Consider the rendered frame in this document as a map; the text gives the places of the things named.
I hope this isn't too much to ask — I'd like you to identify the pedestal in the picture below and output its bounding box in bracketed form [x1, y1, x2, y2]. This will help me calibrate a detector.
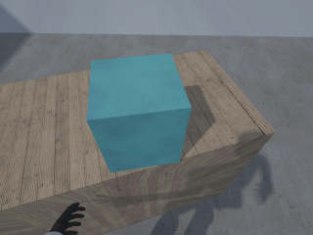
[0, 50, 276, 235]

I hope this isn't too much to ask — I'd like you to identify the robot left hand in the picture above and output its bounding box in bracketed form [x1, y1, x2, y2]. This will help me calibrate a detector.
[50, 202, 86, 235]

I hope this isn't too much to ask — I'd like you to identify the carton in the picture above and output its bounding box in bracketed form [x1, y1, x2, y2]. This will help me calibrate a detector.
[86, 53, 192, 173]

